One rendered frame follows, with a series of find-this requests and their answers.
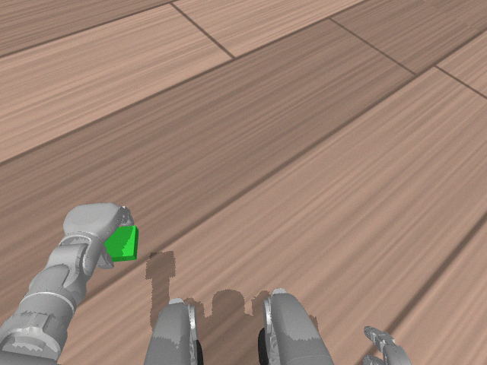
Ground left robot hand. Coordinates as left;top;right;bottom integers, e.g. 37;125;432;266
63;202;134;269

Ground small box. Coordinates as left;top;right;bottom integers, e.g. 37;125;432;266
104;226;138;262

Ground left robot arm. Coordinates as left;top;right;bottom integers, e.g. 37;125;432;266
0;232;103;365

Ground right robot hand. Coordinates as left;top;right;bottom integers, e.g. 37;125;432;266
363;326;412;365

